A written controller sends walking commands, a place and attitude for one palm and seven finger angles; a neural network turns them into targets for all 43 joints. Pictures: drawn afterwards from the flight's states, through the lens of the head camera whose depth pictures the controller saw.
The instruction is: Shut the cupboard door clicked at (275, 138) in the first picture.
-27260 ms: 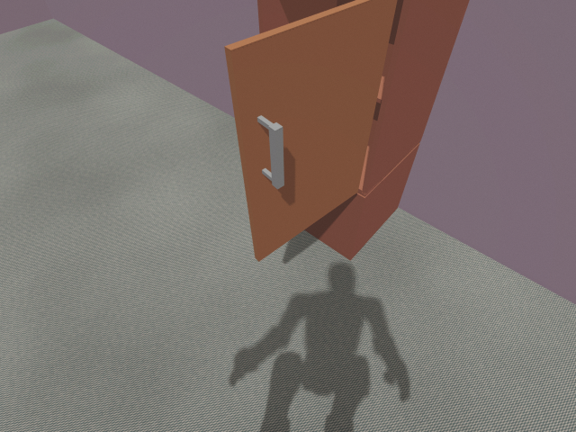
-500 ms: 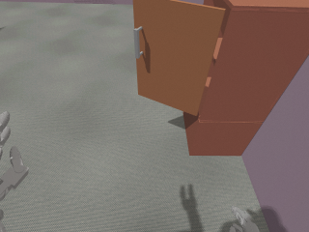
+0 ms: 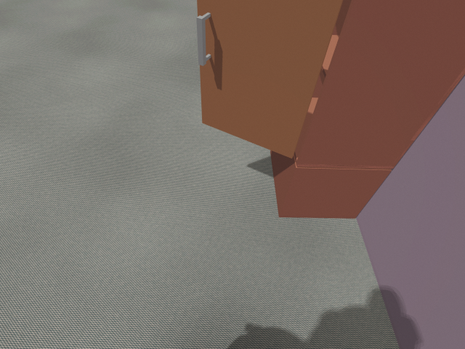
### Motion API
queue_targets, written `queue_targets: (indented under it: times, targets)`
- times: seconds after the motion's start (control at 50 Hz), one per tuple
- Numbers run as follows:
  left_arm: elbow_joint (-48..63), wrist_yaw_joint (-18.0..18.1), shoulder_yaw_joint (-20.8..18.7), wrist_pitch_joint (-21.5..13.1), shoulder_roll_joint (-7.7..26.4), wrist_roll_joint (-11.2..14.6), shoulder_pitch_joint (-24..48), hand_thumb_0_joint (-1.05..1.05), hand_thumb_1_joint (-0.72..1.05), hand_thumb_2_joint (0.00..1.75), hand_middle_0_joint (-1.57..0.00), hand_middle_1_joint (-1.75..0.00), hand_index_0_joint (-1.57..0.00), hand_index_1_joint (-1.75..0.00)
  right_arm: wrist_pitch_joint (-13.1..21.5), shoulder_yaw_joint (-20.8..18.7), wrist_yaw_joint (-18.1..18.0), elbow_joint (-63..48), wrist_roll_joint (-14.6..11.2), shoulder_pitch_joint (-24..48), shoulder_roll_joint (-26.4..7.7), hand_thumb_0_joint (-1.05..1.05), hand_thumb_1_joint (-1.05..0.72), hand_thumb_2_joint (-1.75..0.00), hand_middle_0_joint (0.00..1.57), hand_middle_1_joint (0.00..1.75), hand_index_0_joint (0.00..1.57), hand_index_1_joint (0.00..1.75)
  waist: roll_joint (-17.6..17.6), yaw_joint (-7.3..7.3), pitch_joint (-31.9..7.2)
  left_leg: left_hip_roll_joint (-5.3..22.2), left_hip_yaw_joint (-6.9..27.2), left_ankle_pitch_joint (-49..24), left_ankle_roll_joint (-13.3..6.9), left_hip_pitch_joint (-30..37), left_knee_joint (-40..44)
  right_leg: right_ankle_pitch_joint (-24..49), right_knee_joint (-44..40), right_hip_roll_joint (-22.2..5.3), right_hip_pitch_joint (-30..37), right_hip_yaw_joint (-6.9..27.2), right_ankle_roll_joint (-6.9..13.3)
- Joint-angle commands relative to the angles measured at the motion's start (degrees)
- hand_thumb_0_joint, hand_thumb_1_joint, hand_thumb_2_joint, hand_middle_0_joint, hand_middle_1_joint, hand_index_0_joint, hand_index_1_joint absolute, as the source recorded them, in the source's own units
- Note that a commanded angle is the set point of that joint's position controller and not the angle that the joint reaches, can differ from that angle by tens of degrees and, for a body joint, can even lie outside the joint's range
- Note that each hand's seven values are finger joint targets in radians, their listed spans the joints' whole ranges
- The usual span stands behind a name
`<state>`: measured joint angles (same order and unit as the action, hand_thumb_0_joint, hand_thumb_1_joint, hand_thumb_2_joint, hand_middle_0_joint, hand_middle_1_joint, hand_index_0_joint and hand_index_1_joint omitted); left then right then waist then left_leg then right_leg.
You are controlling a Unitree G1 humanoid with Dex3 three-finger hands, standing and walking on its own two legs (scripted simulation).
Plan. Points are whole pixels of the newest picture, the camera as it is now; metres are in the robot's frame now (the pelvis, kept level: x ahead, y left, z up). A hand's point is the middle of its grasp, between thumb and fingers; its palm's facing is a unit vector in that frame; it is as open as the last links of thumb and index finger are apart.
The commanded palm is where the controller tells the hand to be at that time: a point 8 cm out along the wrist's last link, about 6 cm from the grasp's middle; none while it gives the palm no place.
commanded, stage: let the arm hang, fingers relaxed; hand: left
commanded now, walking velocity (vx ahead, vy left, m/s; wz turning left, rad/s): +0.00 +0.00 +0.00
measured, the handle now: (204, 39) +0.98 +0.13 +0.04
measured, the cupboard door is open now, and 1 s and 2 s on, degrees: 62 62 62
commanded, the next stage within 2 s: look to check the result in 0.78 s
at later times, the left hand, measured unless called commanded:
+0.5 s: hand out of the picture +0.00 +0.19 -0.16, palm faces +0.00 -0.98 -0.22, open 7.4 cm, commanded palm none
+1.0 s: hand out of the picture +0.00 +0.17 -0.16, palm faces +0.00 -0.98 -0.19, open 7.4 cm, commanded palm none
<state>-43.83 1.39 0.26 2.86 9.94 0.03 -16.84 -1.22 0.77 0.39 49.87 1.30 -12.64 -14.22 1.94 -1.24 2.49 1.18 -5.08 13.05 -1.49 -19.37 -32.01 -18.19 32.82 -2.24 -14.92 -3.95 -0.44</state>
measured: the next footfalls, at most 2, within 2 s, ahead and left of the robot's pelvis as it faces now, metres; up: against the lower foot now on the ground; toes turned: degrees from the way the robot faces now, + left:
none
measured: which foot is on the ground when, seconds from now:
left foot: down 0.00-1.00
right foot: down 0.00-1.00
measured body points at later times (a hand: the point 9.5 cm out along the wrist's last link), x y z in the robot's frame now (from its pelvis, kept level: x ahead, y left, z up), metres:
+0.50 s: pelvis +0.01 +0.01 +0.01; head +0.00 +0.00 +0.46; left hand +0.00 +0.24 -0.14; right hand +0.00 -0.21 -0.15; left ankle +0.04 +0.10 -0.73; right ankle -0.01 -0.12 -0.73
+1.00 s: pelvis +0.02 +0.00 +0.01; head +0.02 +0.00 +0.46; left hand +0.00 +0.23 -0.15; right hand -0.01 -0.21 -0.15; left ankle +0.04 +0.10 -0.73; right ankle -0.01 -0.12 -0.73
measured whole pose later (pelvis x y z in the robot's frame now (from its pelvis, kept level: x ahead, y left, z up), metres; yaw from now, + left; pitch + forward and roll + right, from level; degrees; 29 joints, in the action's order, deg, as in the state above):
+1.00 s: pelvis +0.02 +0.00 +0.01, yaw -2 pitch -1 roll +0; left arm -65.5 1.9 -0.5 -0.1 8.1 -0.5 -18.3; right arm -0.4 -0.7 -1.9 64.4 0.6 -17.8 -8.1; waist -0.3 -0.4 1.5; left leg 1.4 -7.1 10.6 -1.5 -11.6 -23.3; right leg -14.2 22.9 -1.4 -7.6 -2.0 -0.6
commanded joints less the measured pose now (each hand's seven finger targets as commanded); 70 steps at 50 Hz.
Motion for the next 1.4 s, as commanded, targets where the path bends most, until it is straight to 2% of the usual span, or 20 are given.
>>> queue_targets:
  times: [0.0,0.06,0.1,0.16,0.3,0.5,0.64,0.76,0.92,1.06,1.24,1.32,1.38]
  targets:
    - [-2.0,0.2,-2.5,-2.7,9.1,-1.0,-2.0,0.0,0.9,0.9,-0.2,-0.3,-0.2,-0.3,1.1,-1.7,-0.9,-0.8,0.1,0.5,-5.1,0.0,-0.9,-0.9,0.2,0.3,0.2,0.3,-10.7,1.12,-6.3,4.7,6.6,-5.1,-0.1,5.5,8.4,5.8,-9.5,-3.3,3.0,6.1,2.8]
    - [-6.4,0.1,-2.3,-2.7,9.0,-0.8,-2.4,0.0,0.9,0.9,-0.2,-0.3,-0.2,-0.3,0.7,-2.0,-1.2,1.8,-0.1,-1.3,-4.4,0.0,-0.9,-0.9,0.2,0.3,0.2,0.3,-11.8,1.03,-4.6,4.9,6.7,-2.2,0.1,5.4,9.2,5.6,-11.7,-3.3,3.3,5.9,3.1]
    - [-8.8,0.1,-2.2,-2.8,8.9,-0.8,-2.3,0.0,0.9,0.9,-0.2,-0.3,-0.2,-0.3,0.6,-2.2,-1.5,3.4,-0.2,-2.4,-4.1,0.0,-0.9,-0.9,0.2,0.3,0.2,0.3,-10.3,0.93,-2.8,5.1,6.7,0.1,0.2,4.9,10.3,4.7,-13.0,-3.3,2.9,6.1,3.3]
    - [-12.0,0.1,-1.8,-3.0,8.3,-0.7,-2.2,0.0,0.9,0.9,-0.2,-0.3,-0.2,-0.3,0.7,-2.4,-1.8,5.5,-0.5,-4.4,-4.2,0.0,-0.9,-0.9,0.2,0.3,0.2,0.3,-4.6,0.59,-1.1,5.6,7.0,-0.6,0.0,6.2,11.3,4.5,-14.1,-3.3,2.0,5.9,3.1]
    - [-16.8,0.5,-1.4,-3.2,6.7,-0.7,-3.5,0.0,0.9,0.9,-0.2,-0.3,-0.2,-0.3,1.1,-2.3,-2.1,9.4,-0.6,-6.7,-3.2,0.0,-0.9,-0.9,0.2,0.3,0.2,0.3,0.0,0.6,0.6,6.0,6.2,-1.4,-0.4,8.5,13.2,4.9,-14.6,-3.2,1.2,5.7,2.5]
    - [-19.3,0.8,-1.3,-3.0,5.0,-0.8,-4.8,0.0,0.9,0.9,-0.2,-0.3,-0.2,-0.3,1.0,-2.0,-2.1,12.3,-0.6,-7.4,-0.5,0.0,-0.9,-0.9,0.2,0.3,0.2,0.3,-1.0,0.78,3.8,5.5,5.3,0.1,-0.3,8.0,14.8,4.5,-14.9,-3.0,0.0,6.0,2.0]
    - [-19.7,0.9,-1.4,-3.2,4.2,-0.9,-5.3,0.0,0.9,0.9,-0.2,-0.3,-0.2,-0.3,1.1,-2.0,-2.3,12.7,-0.6,-7.8,0.3,0.0,-0.9,-0.9,0.2,0.3,0.2,0.3,-3.3,0.75,3.7,5.2,4.8,0.0,-0.1,8.1,14.8,5.2,-15.2,-3.0,0.6,6.1,2.2]
    - [-20.1,0.9,-1.5,-3.3,3.6,-0.8,-5.3,0.0,0.9,0.9,-0.2,-0.3,-0.2,-0.3,1.3,-2.2,-2.5,12.8,-0.6,-8.3,0.4,0.0,-0.9,-0.9,0.2,0.3,0.2,0.3,-3.5,0.59,2.9,5.3,4.8,-1.0,-0.1,8.8,14.5,6.2,-15.1,-2.9,1.1,6.0,2.3]
    - [-20.2,0.9,-1.8,-3.6,4.3,-0.8,-5.2,0.0,0.9,0.9,-0.2,-0.3,-0.2,-0.3,1.5,-2.5,-2.6,12.7,-0.8,-8.2,-0.7,0.0,-0.9,-0.9,0.2,0.3,0.2,0.3,-1.9,0.69,1.9,5.7,4.8,-4.4,-0.4,10.2,13.8,8.0,-15.2,-2.9,1.7,5.9,2.4]
    - [-20.2,0.9,-1.8,-3.6,5.0,-0.9,-4.2,0.0,0.9,0.9,-0.2,-0.3,-0.2,-0.3,1.5,-2.5,-2.6,12.8,-0.7,-7.4,-1.3,0.0,-0.9,-0.9,0.2,0.3,0.2,0.3,-1.6,0.52,2.2,6.0,4.9,-4.1,-0.4,10.5,14.2,7.8,-15.1,-3.0,1.7,6.1,2.3]
    - [-19.6,0.6,-2.1,-3.7,6.8,-0.9,-2.3,0.0,0.9,0.9,-0.2,-0.3,-0.2,-0.3,1.6,-2.7,-2.5,12.4,-0.7,-4.9,-2.9,0.0,-0.9,-0.9,0.2,0.3,0.2,0.3,-2.2,0.66,2.0,6.1,4.7,-6.4,-0.3,11.3,14.0,9.5,-15.6,-3.4,2.4,6.3,2.4]
    - [-19.4,0.6,-2.3,-3.9,7.8,-0.9,-1.4,0.0,0.9,0.9,-0.2,-0.3,-0.2,-0.3,1.7,-2.8,-2.4,12.1,-0.7,-4.2,-3.8,0.0,-0.9,-0.9,0.2,0.3,0.2,0.3,-1.4,0.69,0.8,6.1,5.0,-7.5,-0.3,12.0,13.8,10.6,-15.9,-3.4,3.3,6.4,2.5]
    - [-19.2,0.5,-2.3,-3.9,8.4,-0.9,-0.3,0.0,0.9,0.9,-0.2,-0.3,-0.2,-0.3,1.7,-2.8,-2.4,12.1,-0.6,-3.3,-4.3,0.0,-0.9,-0.9,0.2,0.3,0.2,0.3,-2.1,0.62,1.4,6.2,5.0,-7.6,-0.1,11.7,14.1,10.9,-16.1,-3.6,3.6,6.4,2.4]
